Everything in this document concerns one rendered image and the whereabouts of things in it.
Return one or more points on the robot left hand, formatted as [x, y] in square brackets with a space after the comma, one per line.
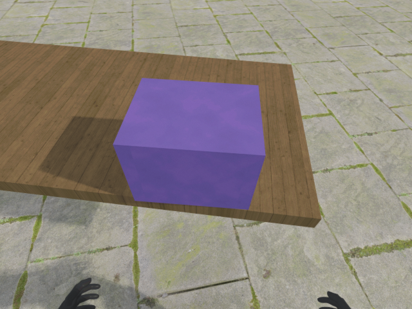
[75, 297]

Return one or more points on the carton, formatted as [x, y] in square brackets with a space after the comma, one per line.
[192, 143]

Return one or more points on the robot right hand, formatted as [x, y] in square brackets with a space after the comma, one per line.
[335, 300]

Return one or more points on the table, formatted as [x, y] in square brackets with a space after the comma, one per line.
[61, 108]

